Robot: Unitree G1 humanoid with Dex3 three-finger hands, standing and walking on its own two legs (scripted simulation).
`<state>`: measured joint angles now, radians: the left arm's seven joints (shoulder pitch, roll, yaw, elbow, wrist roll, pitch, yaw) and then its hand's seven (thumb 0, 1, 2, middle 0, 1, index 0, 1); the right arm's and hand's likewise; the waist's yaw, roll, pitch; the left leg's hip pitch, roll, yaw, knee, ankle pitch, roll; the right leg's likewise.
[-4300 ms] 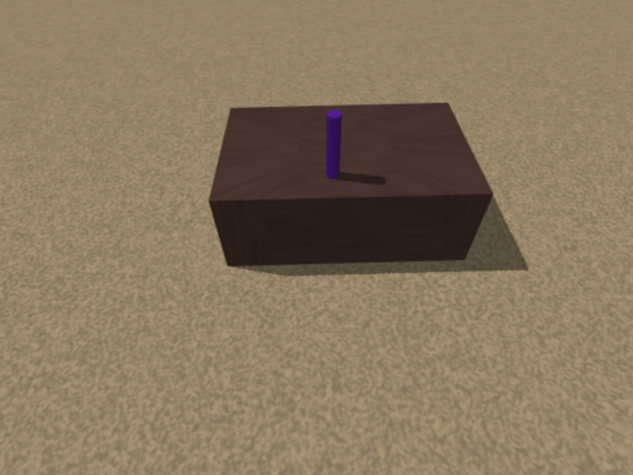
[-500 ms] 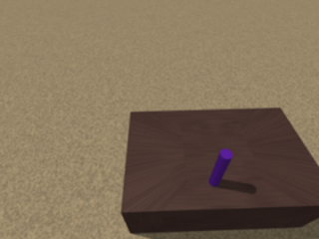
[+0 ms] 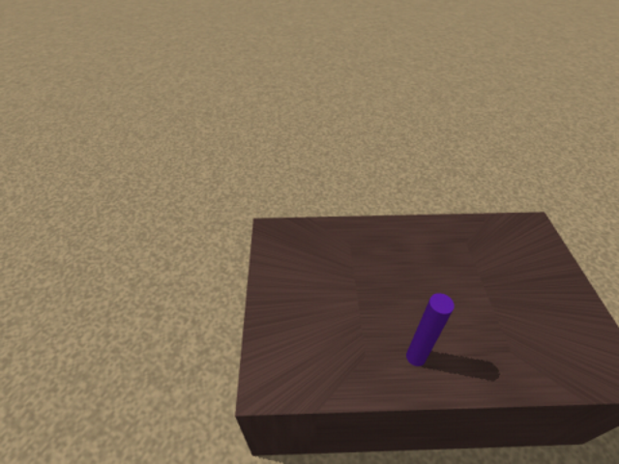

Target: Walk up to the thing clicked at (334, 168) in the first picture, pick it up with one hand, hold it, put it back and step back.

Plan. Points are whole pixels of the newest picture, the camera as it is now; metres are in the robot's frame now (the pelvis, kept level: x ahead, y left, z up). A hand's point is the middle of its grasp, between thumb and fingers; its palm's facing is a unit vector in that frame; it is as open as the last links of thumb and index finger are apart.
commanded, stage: walk up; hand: right
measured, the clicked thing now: (427, 333) +0.46 -0.25 -0.30
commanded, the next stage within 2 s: stand in 0.18 s
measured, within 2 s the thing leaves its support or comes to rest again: neither
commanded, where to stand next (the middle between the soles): +0.04 -0.04 m, yaw +0 degrees
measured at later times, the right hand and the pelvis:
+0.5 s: hand out of the picture +0.09 -0.25 -0.15, palm faces -0.02 +0.94 -0.33, open 7.4 cm; pelvis +0.00 +0.00 +0.00, yaw +0 degrees
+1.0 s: hand out of the picture +0.09 -0.25 -0.15, palm faces -0.02 +0.94 -0.34, open 7.4 cm; pelvis +0.01 +0.01 +0.00, yaw +1 degrees
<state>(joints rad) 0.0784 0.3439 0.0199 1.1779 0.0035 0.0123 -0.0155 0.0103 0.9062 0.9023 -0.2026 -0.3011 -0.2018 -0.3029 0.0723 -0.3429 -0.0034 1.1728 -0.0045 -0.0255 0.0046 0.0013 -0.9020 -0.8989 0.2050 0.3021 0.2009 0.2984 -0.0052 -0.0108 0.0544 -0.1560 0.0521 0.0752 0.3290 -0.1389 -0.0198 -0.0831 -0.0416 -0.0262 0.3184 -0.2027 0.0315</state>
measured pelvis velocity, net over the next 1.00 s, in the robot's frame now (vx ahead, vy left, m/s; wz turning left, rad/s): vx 0.01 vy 0.01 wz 0.01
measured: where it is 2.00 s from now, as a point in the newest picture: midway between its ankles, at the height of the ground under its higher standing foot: outside the picture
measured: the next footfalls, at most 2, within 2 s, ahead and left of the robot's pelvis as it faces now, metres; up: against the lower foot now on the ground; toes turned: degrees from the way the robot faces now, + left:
none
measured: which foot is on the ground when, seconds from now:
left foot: down 0.00-1.00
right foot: down 0.00-1.00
